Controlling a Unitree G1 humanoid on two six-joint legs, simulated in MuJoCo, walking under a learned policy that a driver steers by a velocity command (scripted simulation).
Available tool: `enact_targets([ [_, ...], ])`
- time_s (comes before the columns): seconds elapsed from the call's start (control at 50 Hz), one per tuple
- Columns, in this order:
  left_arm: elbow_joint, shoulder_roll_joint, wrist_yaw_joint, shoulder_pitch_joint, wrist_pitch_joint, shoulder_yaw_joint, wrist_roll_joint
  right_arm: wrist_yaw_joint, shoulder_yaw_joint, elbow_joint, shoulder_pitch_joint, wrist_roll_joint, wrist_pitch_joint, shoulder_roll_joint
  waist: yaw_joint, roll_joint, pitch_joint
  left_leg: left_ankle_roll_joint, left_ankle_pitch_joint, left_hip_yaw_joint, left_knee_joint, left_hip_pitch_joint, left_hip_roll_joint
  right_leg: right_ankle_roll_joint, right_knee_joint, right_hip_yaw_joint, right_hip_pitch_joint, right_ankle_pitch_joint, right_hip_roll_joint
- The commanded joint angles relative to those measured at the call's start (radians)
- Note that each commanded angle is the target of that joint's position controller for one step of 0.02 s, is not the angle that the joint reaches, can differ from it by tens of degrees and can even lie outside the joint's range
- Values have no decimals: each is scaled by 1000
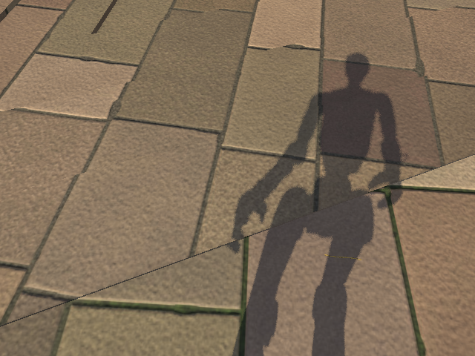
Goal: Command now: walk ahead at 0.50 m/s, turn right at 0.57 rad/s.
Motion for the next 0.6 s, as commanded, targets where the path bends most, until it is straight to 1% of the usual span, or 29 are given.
enact_targets([
  [0.02, -68, 35, -22, 20, 15, 6, 11, 4, -27, -17, 100, 15, -32, -89, -24, 146, -29, 99, 182, -244, -244, 173, 278, 15, 49, 21, -202, 68, -78],
  [0.06, -93, 27, -32, -39, 21, 3, 12, 7, -32, -3, 125, 22, -40, -100, -24, 138, -23, 107, 234, -182, -264, 188, 283, 22, 46, 18, -259, 123, -89],
  [0.1, -119, 24, -40, -105, 23, -1, 13, 7, -36, 12, 153, 21, -38, -106, -34, 129, -5, 110, 272, -124, -278, 203, 281, 31, 19, 11, -316, 183, -98],
  [0.16, -155, 11, -48, -201, 21, -11, 7, 9, -37, 35, 189, 17, -33, -108, -50, 124, 21, 100, 327, -33, -280, 217, 260, 35, -108, -19, -333, 279, -96],
  [0.2, -176, -3, -56, -266, 17, -22, 7, 9, -38, 46, 204, 17, -30, -116, -66, 127, 35, 87, 340, 21, -275, 218, 251, 26, -229, -54, -294, 340, -95],
  [0.22, -191, -7, -60, -305, 15, -27, 8, 7, -40, 53, 221, 18, -28, -124, -79, 128, 45, 84, 346, 37, -273, 228, 258, 18, -283, -74, -278, 351, -94],
  [0.26, -218, -11, -65, -368, 12, -34, 10, 2, -42, 74, 263, 16, -22, -136, -100, 125, 62, 82, 373, 54, -264, 269, 279, -3, -368, -107, -256, 319, -88],
  [0.28, -227, -11, -64, -385, 11, -36, 11, 1, -42, 86, 282, 15, -17, -140, -104, 124, 69, 81, 402, 62, -252, 294, 287, -15, -408, -119, -239, 284, -78],
  [0.3, -232, -10, -61, -392, 9, -37, 14, -1, -43, 98, 296, 13, -11, -146, -105, 126, 70, 80, 454, 71, -230, 319, 294, -30, -442, -134, -215, 241, -63],
  [0.32, -230, -11, -54, -386, 6, -38, 18, -2, -40, 114, 313, 12, -4, -149, -100, 131, 65, 81, 561, 77, -197, 330, 299, -47, -476, -145, -164, 190, -39],
  [0.34, -221, -8, -44, -357, 2, -36, 21, -3, -39, 129, 324, 12, 1, -159, -82, 143, 46, 82, 727, 82, -138, 341, 304, -67, -503, -158, -91, 139, -6],
  [0.36, -195, 6, -36, -279, -6, -29, 24, -2, -39, 142, 326, 13, 8, -173, -40, 150, 2, 81, 865, 86, -30, 352, 300, -88, -541, -163, 12, 112, 27],
  [0.38, -141, 24, -25, -126, -20, -18, 33, -3, -35, 149, 317, 24, 15, -175, 35, 128, -82, 67, 865, 111, 143, 302, 274, -112, -631, -164, 218, 175, 48],
  [0.4, -93, 82, -8, 40, -30, 1, 56, 1, -23, 127, 304, 37, 12, -146, 104, 86, -200, 52, 582, 105, 380, 105, 240, -149, -636, -28, 510, 161, -94],
  [0.42, -88, 195, 7, 101, -33, 25, 61, 22, 10, 66, 363, 60, 8, -11, 74, -172, -360, 2, -278, 110, 771, -299, 66, -273, -675, 476, 853, 214, -476],
  [0.44, -93, 197, 20, 127, -24, 35, 12, 6, -31, 75, 290, 45, 16, -138, 116, -37, -379, 12, -339, -78, 908, -351, 25, -279, -746, 567, 764, 316, -497],
  [0.46, -75, 155, 24, 44, -26, 20, 1, 7, -36, 53, 218, 47, 13, -132, 67, -12, -210, 22, -249, -126, 886, -385, 65, -238, -766, 369, 623, 385, -436],
  [0.48, -66, 88, 20, -11, -35, 1, -1, 10, -27, 60, 215, 46, 9, -103, 22, -4, -99, 23, -194, -108, 803, -358, 101, -191, -814, 252, 481, 420, -385],
  [0.5, -65, 43, 18, -55, -45, -11, -2, 11, -30, 81, 226, 36, 19, -94, -11, -4, -46, 20, -162, -104, 743, -315, 120, -143, -853, 167, 395, 415, -336],
  [0.52, -59, 13, 19, -81, -51, -21, -8, 17, -31, 102, 262, 17, 37, -82, -44, -33, -22, 10, -140, -98, 715, -259, 126, -115, -887, 101, 319, 409, -300],
  [0.54, -54, 2, 19, -78, -61, -24, -7, 24, -32, 118, 284, 10, 52, -66, -53, -39, -20, 7, -121, -94, 712, -224, 119, -107, -911, 66, 283, 415, -289],
  [0.56, -43, 6, 19, -62, -72, -22, -8, 32, -34, 119, 282, 10, 60, -56, -61, -27, -17, 6, -100, -92, 710, -229, 115, -107, -930, 42, 278, 430, -284],
  [0.58, -31, 18, 20, -52, -81, -18, -12, 39, -36, 114, 265, 10, 66, -45, -70, -24, 0, 4, -70, -91, 699, -255, 117, -104, -948, 10, 274, 439, -279],
  [0.6, -22, 27, 21, -41, -86, -15, -13, 44, -37, 105, 230, 10, 69, -39, -68, -24, 16, 2, -32, -91, 686, -292, 124, -100, -965, -17, 276, 432, -277],
])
